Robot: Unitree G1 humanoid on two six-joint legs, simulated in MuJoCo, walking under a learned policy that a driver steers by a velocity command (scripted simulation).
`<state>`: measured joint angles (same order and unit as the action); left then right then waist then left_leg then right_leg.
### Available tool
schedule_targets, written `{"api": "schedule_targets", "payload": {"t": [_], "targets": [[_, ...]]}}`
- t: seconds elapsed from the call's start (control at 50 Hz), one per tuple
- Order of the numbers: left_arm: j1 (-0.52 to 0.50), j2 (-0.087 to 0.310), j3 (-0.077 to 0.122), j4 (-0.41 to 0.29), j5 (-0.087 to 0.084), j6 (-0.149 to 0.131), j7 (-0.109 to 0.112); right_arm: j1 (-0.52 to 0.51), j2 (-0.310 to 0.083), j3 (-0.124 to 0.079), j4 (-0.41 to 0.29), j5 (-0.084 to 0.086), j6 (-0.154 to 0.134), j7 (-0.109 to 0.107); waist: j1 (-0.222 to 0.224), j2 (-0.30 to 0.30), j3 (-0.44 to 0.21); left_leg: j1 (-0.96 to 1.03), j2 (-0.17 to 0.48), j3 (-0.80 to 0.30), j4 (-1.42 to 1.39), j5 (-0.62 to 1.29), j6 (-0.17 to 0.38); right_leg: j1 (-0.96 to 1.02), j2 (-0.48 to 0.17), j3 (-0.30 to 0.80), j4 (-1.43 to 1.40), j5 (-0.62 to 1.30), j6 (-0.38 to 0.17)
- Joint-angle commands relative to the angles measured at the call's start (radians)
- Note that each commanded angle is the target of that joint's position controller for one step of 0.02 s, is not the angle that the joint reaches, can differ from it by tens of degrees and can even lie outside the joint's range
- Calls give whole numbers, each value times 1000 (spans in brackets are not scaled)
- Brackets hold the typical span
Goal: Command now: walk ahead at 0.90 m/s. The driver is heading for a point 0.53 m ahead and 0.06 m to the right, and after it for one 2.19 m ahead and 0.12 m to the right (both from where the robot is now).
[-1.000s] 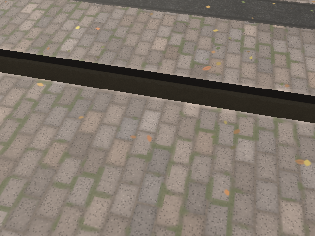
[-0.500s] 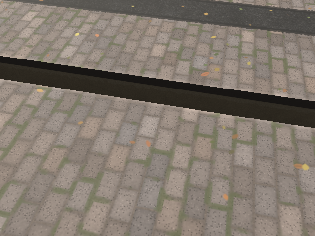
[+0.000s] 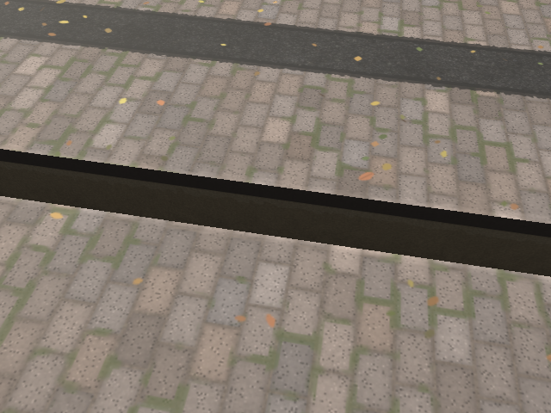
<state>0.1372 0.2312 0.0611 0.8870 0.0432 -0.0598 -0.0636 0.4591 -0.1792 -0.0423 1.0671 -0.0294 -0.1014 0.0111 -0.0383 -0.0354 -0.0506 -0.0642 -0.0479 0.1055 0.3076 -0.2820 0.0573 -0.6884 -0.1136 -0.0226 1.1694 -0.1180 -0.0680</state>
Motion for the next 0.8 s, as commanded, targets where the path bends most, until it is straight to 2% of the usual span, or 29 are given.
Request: {"api": "schedule_targets", "payload": {"t": [0.02,0.08,0.14,0.18,0.2,0.22,0.24,0.26,0.28,0.3,0.32,0.34,0.36,0.38,0.4,0.42,0.44,0.48,0.52,0.58,0.62,0.66,0.68,0.7,0.72,0.74,0.76,0.78,0.8], "targets": [[-136,38,-2,-97,-4,10,-5,12,-118,-13,-55,10,-30,-4,16,55,202,-13,247,-243,-293,-31,131,-218,-22,-9,-133,86,29],[-250,24,-16,-147,-19,8,-10,34,-117,-9,-58,16,-41,-9,5,70,230,-18,232,-154,-359,156,130,-98,4,-60,-376,174,17],[-303,24,-23,-173,-21,5,-6,60,-136,-9,-46,23,-43,-15,3,70,238,105,250,-82,-375,437,124,-11,40,-104,-524,191,-33],[-274,42,-18,-174,-22,2,9,61,-168,-11,-42,15,-38,-15,28,111,176,208,260,-36,-247,907,108,99,111,-147,-568,116,-74],[-221,63,-11,-165,-21,0,18,67,-193,-17,-36,7,-30,-21,59,149,122,255,273,-25,-133,1146,98,170,153,-161,-563,52,-91],[-97,95,2,-136,-22,-2,28,63,-224,-26,-32,-6,-16,-29,121,185,46,279,285,-18,43,1289,89,288,186,-150,-559,-19,-110],[113,134,21,-73,-22,-5,40,42,-248,-35,-34,-14,1,-37,212,195,-56,235,282,-9,296,1294,79,495,210,-140,-591,-74,-126],[322,186,45,-12,-8,-8,54,2,-234,-36,-52,-14,7,-37,304,165,-151,23,237,-11,613,1061,74,789,128,-47,-602,-137,-148],[397,281,69,7,26,-12,63,63,-69,-4,-99,21,0,-5,214,-89,-265,-376,91,-44,1012,264,55,1087,-168,397,-662,-535,-210],[365,268,71,15,8,-12,42,84,-82,-8,-118,49,-26,7,165,-187,-342,-578,-25,-208,1189,-155,72,1129,-262,881,-906,-708,-249],[243,210,61,16,1,-17,35,-59,-136,-20,-156,46,-28,-3,133,-93,-135,-683,57,-213,1216,-37,93,985,-209,736,-938,-635,-208],[199,129,42,18,-5,-27,31,-117,-139,-18,-171,37,-32,-4,114,24,-37,-666,101,-194,1167,47,94,816,-191,572,-940,-469,-194],[169,86,30,25,-1,-35,32,-134,-116,-12,-174,25,-26,-1,74,77,12,-616,135,-196,1111,66,89,684,-153,463,-959,-373,-168],[162,51,15,41,-6,-41,39,-121,-88,-5,-181,5,-10,7,23,60,44,-565,157,-202,1067,74,77,571,-109,377,-977,-337,-139],[171,40,8,52,-12,-48,44,-102,-66,1,-181,-6,9,18,-4,27,64,-536,175,-200,1031,66,59,494,-92,329,-1005,-345,-131],[187,40,6,61,-19,-57,48,-128,-59,6,-198,-9,22,26,-13,15,103,-558,192,-189,1005,60,42,452,-75,297,-1031,-337,-132],[210,56,8,67,-26,-64,51,-175,-58,10,-219,-13,33,31,-14,13,143,-606,208,-173,970,77,26,427,-68,261,-1058,-313,-137],[260,74,7,69,-29,-72,51,-300,-76,17,-275,-17,42,36,7,22,202,-682,216,-118,849,177,1,408,-30,178,-1105,-189,-142],[299,75,2,68,-41,-77,51,-425,-86,26,-324,-18,36,37,37,32,237,-654,204,-63,634,312,-5,398,21,88,-1125,-2,-137],[368,106,-2,84,-59,-89,60,-518,-70,45,-355,-3,22,49,63,38,247,-494,137,12,358,501,28,464,4,25,-1154,376,-107],[418,125,-7,106,-56,-81,67,-535,-71,51,-360,2,10,45,82,24,234,-465,72,59,264,527,51,625,-10,-2,-1090,707,-81],[405,158,-7,102,-39,-65,80,-454,-114,39,-338,-10,-1,31,45,-50,132,-374,-12,61,219,437,73,781,-22,-6,-929,1024,-41],[391,165,-4,107,-29,-52,89,-307,-146,25,-293,-11,-6,23,-19,-78,54,-233,-44,30,207,416,80,802,-27,1,-770,1060,-23],[356,209,5,108,-51,-16,90,-222,-237,-31,-294,78,-19,20,-136,-137,-77,-93,15,-76,167,545,96,829,-49,41,-560,1078,8],[234,206,6,69,-47,-1,85,-17,-275,-34,-231,63,-12,14,-235,-121,-187,93,114,-129,105,715,113,771,19,-3,-254,849,37],[361,17,-30,54,2,-10,64,22,-327,-29,-180,12,-13,15,-85,277,-282,485,321,-318,352,1325,177,358,207,44,148,-421,74],[553,-19,-50,104,-74,-30,50,66,-244,-16,-171,-12,-26,39,-67,311,-520,732,482,-681,313,1220,376,122,271,305,392,-586,68],[457,76,-31,98,-97,-40,52,-20,-204,-25,-196,4,-15,37,-97,163,-446,599,436,-596,222,1041,362,90,208,302,369,-525,63],[321,107,-22,41,-99,-44,60,-140,-180,-20,-210,29,-13,34,-58,79,-243,376,389,-490,147,897,313,74,154,229,276,-443,56]]}}
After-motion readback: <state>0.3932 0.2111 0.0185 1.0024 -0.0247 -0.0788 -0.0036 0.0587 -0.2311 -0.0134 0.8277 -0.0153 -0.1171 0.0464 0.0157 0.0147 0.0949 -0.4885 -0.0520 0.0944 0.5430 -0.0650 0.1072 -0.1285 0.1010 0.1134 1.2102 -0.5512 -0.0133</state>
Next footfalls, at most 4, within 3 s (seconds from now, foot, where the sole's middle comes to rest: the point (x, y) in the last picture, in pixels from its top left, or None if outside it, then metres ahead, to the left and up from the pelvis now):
0.26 right None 0.42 -0.10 -0.78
0.72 left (251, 298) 0.88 0.05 -0.78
1.14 right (326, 282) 0.93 -0.17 -0.78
1.54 left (233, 261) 1.01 0.11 -0.78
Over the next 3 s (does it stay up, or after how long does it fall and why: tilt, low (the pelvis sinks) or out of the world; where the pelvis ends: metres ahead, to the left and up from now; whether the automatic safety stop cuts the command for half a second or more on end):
stays up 1.50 0.03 0.01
